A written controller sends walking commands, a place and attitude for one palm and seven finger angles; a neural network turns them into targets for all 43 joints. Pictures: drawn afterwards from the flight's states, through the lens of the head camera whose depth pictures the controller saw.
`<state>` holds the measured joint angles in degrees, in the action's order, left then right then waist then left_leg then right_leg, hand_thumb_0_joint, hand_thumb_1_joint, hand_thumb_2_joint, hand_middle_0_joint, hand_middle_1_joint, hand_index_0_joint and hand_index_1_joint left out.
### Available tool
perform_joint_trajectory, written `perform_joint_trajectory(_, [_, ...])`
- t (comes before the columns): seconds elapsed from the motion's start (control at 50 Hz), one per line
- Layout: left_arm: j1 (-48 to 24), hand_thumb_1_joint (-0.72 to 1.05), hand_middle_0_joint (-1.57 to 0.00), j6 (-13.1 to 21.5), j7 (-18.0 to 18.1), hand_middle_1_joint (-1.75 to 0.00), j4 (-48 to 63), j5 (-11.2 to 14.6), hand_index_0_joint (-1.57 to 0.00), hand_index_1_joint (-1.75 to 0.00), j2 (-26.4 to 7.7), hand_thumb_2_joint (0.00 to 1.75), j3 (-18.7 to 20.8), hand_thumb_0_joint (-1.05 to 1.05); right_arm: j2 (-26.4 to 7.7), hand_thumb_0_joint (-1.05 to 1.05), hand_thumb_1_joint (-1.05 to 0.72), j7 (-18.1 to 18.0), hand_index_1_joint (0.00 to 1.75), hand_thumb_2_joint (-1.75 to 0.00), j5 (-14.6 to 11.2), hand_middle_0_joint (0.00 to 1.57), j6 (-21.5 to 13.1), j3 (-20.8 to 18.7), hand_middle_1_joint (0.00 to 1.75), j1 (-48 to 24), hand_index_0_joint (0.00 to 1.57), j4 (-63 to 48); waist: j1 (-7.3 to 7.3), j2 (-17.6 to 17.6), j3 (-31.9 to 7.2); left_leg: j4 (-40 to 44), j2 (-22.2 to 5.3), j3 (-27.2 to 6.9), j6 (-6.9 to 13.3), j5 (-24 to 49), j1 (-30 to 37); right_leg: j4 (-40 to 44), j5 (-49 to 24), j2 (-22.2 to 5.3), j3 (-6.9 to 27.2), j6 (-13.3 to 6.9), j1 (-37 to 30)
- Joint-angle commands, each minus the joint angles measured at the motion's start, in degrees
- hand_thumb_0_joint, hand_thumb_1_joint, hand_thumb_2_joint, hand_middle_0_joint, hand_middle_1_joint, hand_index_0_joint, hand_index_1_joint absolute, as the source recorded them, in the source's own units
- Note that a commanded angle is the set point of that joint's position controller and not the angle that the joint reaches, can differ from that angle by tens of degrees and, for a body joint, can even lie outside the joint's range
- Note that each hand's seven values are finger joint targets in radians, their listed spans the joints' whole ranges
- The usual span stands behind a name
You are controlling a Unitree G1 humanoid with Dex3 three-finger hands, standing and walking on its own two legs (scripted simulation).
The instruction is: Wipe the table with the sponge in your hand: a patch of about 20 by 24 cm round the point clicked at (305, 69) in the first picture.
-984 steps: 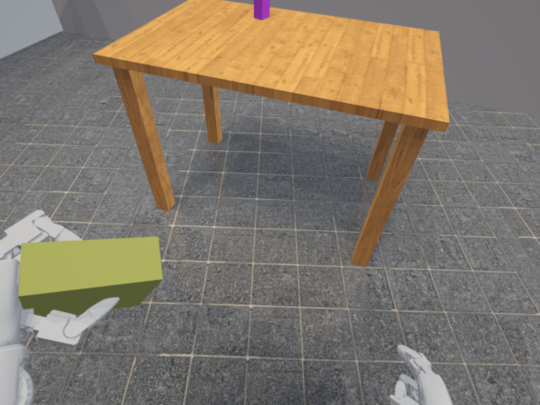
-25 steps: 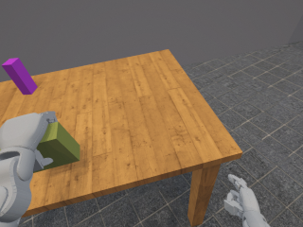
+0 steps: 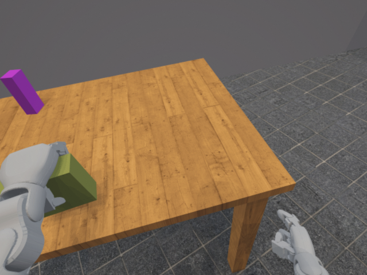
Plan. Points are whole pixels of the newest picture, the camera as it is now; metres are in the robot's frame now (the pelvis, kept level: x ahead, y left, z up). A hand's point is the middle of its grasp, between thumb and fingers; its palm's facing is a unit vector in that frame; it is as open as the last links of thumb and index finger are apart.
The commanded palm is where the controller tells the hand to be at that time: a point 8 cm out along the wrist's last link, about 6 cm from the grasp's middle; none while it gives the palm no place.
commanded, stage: move the sponge above the wiping area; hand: left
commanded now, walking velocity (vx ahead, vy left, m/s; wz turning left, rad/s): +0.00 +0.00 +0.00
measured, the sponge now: (58, 192) +0.23 +0.31 +0.09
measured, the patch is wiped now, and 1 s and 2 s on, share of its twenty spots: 0.00 0.00 0.00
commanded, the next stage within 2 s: none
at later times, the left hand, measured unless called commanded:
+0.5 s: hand (51, 190) +0.22 +0.31 +0.12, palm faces -0.03 -0.09 -1.00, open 9.0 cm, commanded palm +0.19 +0.30 +0.20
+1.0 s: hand (64, 194) +0.21 +0.28 +0.11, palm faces -0.04 -0.08 -1.00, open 9.0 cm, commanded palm +0.19 +0.30 +0.20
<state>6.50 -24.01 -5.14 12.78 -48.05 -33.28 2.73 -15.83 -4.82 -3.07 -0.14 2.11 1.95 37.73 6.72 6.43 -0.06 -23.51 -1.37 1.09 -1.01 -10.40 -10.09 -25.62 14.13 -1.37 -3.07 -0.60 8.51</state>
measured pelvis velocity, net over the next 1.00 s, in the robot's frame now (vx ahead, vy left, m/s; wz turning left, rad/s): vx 0.00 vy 0.00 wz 0.01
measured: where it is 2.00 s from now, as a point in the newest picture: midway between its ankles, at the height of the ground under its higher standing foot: outside the picture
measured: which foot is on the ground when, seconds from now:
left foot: down 0.00-1.00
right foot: down 0.00-1.00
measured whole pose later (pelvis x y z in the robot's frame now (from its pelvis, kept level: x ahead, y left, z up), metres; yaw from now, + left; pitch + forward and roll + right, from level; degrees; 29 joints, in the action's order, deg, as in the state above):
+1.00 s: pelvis +0.00 +0.00 +0.00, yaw +1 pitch -3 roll +0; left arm 9.6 -19.3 -7.6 15.5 -49.0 -32.8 -1.8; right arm -16.1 -6.1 -2.4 -1.5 2.1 3.0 37.4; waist 7.4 6.4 0.5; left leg -24.7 -1.3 0.1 -1.0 -10.7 -10.8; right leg -26.2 14.5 -1.4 -3.8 -0.7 8.5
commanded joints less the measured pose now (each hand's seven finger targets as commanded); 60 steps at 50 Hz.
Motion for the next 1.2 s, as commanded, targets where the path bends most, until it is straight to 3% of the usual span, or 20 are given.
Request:
perform_joint_trajectory(0.0, [-14.4,0.10,-1.20,2.2,-0.2,-1.60,13.0,-1.8,-1.20,-1.60,-13.2,1.30,5.4,0.00,-4.1,0.00,-0.90,-0.9,0.30,-0.90,-0.1,0.20,-4.2,-0.9,0.30,-15.2,0.20,-11.4,0.25,-2.8,-8.1,2.1,2.4,-3.1,3.1,4.3,3.9,5.6,-2.3,1.4,4.4,-2.4,1.3])
perform_joint_trajectory(0.06, [-15.9,0.10,-1.20,6.5,1.1,-1.60,14.2,-3.2,-1.20,-1.60,-16.2,1.30,8.1,0.00,-4.2,0.00,-0.90,-1.5,0.30,-0.90,0.8,0.20,-5.0,-1.4,0.30,-11.5,0.20,-10.5,0.45,-1.8,-11.0,1.6,2.5,-3.4,3.2,6.6,5.9,5.6,-3.7,1.0,3.3,-2.4,0.2])
perform_joint_trajectory(0.1, [-16.3,0.10,-1.20,8.0,2.6,-1.60,16.5,-3.6,-1.20,-1.60,-20.0,1.30,12.4,0.00,-4.0,0.00,-0.90,-1.8,0.30,-0.90,1.0,0.20,-5.7,-1.4,0.30,-12.9,0.20,-10.7,1.63,0.3,-12.2,1.4,2.7,-3.9,3.2,7.6,6.8,5.7,-4.2,1.7,5.4,-3.4,-0.8])
perform_joint_trajectory(0.2, [-15.4,0.10,-1.20,6.4,5.2,-1.60,9.0,-1.7,-1.20,-1.60,-18.0,1.30,13.9,0.00,-4.2,0.00,-0.90,-1.2,0.30,-0.90,0.6,0.20,-4.7,-1.9,0.30,-13.1,0.20,-9.2,2.18,1.0,-8.0,1.9,2.4,-3.4,2.1,8.3,5.0,6.5,-5.2,1.6,5.7,-3.8,-0.1])
perform_joint_trajectory(0.28, [-9.9,0.10,-1.20,2.6,3.5,-1.60,5.5,0.7,-1.20,-1.60,-15.5,1.30,11.2,0.00,-5.2,0.00,-0.90,-0.7,0.30,-0.90,0.1,0.20,-3.7,-2.0,0.30,-12.7,0.20,-9.5,1.92,-3.0,-7.4,1.8,2.1,-2.5,2.1,7.8,2.2,5.4,-7.2,0.2,4.0,-2.1,-1.1])
perform_joint_trajectory(0.34, [-7.6,0.10,-1.20,0.8,0.5,-1.60,7.3,0.9,-1.20,-1.60,-12.9,1.30,7.3,0.00,-5.2,0.00,-0.90,-0.3,0.30,-0.90,-0.3,0.20,-3.5,-1.5,0.30,-13.3,0.20,-10.7,1.11,-2.4,-7.8,1.5,2.3,-2.3,2.4,7.2,1.7,4.6,-7.4,0.1,3.4,-1.7,-0.7])
perform_joint_trajectory(0.42, [-9.7,0.10,-1.20,3.6,-1.8,-1.60,13.4,-0.3,-1.20,-1.60,-14.0,1.30,6.5,0.00,-4.6,0.00,-0.90,-0.7,0.30,-0.90,-0.1,0.20,-4.4,-1.1,0.30,-13.2,0.20,-12.0,0.16,-4.1,-10.3,0.2,2.5,-2.6,3.3,7.0,3.4,4.4,-6.4,0.2,3.2,-1.5,-0.2])
perform_joint_trajectory(0.52, [-16.1,0.10,-1.20,11.1,2.8,-1.60,20.4,-2.9,-1.20,-1.60,-18.8,1.30,11.9,0.00,-3.3,0.00,-0.90,-2.2,0.30,-0.90,1.3,0.20,-6.5,-1.5,0.30,-10.1,0.20,-11.2,0.74,1.4,-12.5,0.2,2.4,-3.8,3.3,9.0,7.6,5.5,-4.9,1.1,3.7,-2.8,0.3])
perform_joint_trajectory(0.56, [-15.2,0.10,-1.20,11.5,5.2,-1.60,17.0,-3.6,-1.20,-1.60,-17.7,1.30,12.4,0.00,-3.5,0.00,-0.90,-2.0,0.30,-0.90,1.5,0.20,-6.0,-2.1,0.30,-8.9,0.20,-9.9,0.99,2.4,-10.7,0.7,2.2,-4.0,2.7,10.8,7.7,6.1,-6.4,1.3,3.7,-3.3,0.5])
perform_joint_trajectory(0.6, [-13.9,0.10,-1.20,9.2,7.0,-1.60,13.9,-3.0,-1.20,-1.60,-20.0,1.30,16.4,0.00,-4.0,0.00,-0.90,-1.6,0.30,-0.90,1.2,0.20,-5.5,-2.4,0.30,-11.0,0.20,-9.3,2.55,1.8,-9.8,1.3,2.3,-4.1,2.4,10.6,6.6,6.3,-6.6,2.0,5.9,-4.3,-0.8])
perform_joint_trajectory(0.68, [-12.6,0.10,-1.20,3.4,7.1,-1.60,8.6,-0.4,-1.20,-1.60,-14.5,1.30,11.6,0.00,-4.7,0.00,-0.90,-0.3,0.30,-0.90,0.3,0.20,-3.6,-2.4,0.30,-12.6,0.20,-9.2,2.42,-0.8,-8.0,2.4,1.7,-2.9,1.5,9.3,3.4,5.6,-7.1,0.7,3.9,-2.8,-1.2])
perform_joint_trajectory(0.7, [-9.8,0.10,-1.20,1.8,6.2,-1.60,8.3,0.7,-1.20,-1.60,-13.4,1.30,11.4,0.00,-4.6,0.00,-0.90,-0.1,0.30,-0.90,-0.1,0.20,-3.7,-2.0,0.30,-15.5,0.20,-9.6,3.02,0.7,-6.8,2.8,2.0,-3.0,1.5,8.2,2.9,5.8,-6.0,1.2,4.6,-3.3,-0.9])
perform_joint_trajectory(0.82, [-5.8,0.10,-1.20,-0.6,-0.1,-1.60,11.9,1.3,-1.20,-1.60,-8.2,1.30,2.7,0.00,-4.6,0.00,-0.90,-0.2,0.30,-0.90,-0.8,0.20,-3.6,-1.0,0.30,-14.4,0.20,-12.0,0.58,-4.8,-7.2,2.1,2.1,-2.6,2.7,4.7,1.5,4.9,-4.6,0.5,2.8,-1.5,0.2])
perform_joint_trajectory(0.92, [-16.9,0.10,-1.20,5.4,1.2,-1.60,20.3,-4.4,-1.20,-1.60,-18.9,1.30,9.5,0.00,-4.0,0.00,-0.90,-1.6,0.30,-0.90,0.9,0.20,-5.3,-1.1,0.30,-12.6,0.20,-12.0,0.99,-2.5,-14.4,0.4,2.9,-3.3,3.6,6.9,5.7,4.6,-3.4,0.8,4.0,-2.3,-1.2])
perform_joint_trajectory(0.94, [-16.7,0.10,-1.20,6.8,2.5,-1.60,17.5,-4.9,-1.20,-1.60,-21.3,1.30,12.4,0.00,-4.0,0.00,-0.90,-2.1,0.30,-0.90,1.3,0.20,-5.6,-1.4,0.30,-11.1,0.20,-11.1,1.24,-2.9,-13.2,0.1,3.0,-3.4,3.5,8.0,6.2,5.2,-3.5,1.1,4.1,-2.6,-0.4])
perform_joint_trajectory(0.98, [-18.4,0.10,-1.20,9.1,4.6,-1.60,15.0,-4.8,-1.20,-1.60,-20.9,1.30,13.6,0.00,-3.8,0.00,-0.90,-2.5,0.30,-0.90,1.4,0.20,-5.6,-1.8,0.30,-9.8,0.20,-9.9,1.16,-0.9,-12.0,0.4,2.9,-3.5,3.1,8.2,7.1,6.4,-3.9,1.3,4.8,-3.1,0.1])
perform_joint_trajectory(1.0, [-17.7,0.10,-1.20,8.8,5.6,-1.60,15.3,-4.3,-1.20,-1.60,-23.2,1.30,16.5,0.00,-4.1,0.00,-0.90,-2.5,0.30,-0.90,1.2,0.20,-5.8,-1.9,0.30,-11.1,0.20,-9.8,2.09,2.6,-11.3,0.6,3.1,-4.0,3.0,7.8,7.1,6.9,-3.5,2.1,7.0,-4.2,-0.2])
perform_joint_trajectory(1.02, [-19.1,0.10,-1.20,8.9,6.5,-1.60,13.6,-3.8,-1.20,-1.60,-20.1,1.30,14.3,0.00,-3.3,0.00,-0.90,-2.2,0.30,-0.90,0.9,0.20,-5.6,-1.9,0.30,-10.4,0.20,-9.2,1.34,2.0,-11.4,0.6,2.8,-3.5,2.6,8.9,6.9,6.4,-4.6,1.4,5.6,-3.8,-0.5])
perform_joint_trajectory(1.1, [-13.7,0.10,-1.20,4.6,5.9,-1.60,5.9,0.2,-1.20,-1.60,-16.5,1.30,13.5,0.00,-4.4,0.00,-0.90,-1.1,0.30,-0.90,0.0,0.20,-4.4,-2.0,0.30,-13.9,0.20,-8.4,2.27,2.4,-6.3,1.9,2.4,-3.3,1.7,7.8,4.0,6.7,-5.6,1.3,5.8,-3.7,0.0])
perform_joint_trajectory(1.18, [-7.1,0.10,-1.20,0.3,1.0,-1.60,5.6,1.8,-1.20,-1.60,-11.9,1.30,7.2,0.00,-5.4,0.00,-0.90,-0.5,0.30,-0.90,-0.5,0.20,-3.5,-1.9,0.30,-13.8,0.20,-10.1,1.40,-3.7,-6.3,1.8,2.1,-2.6,2.2,6.2,1.2,5.1,-7.2,0.1,3.4,-1.6,-0.5])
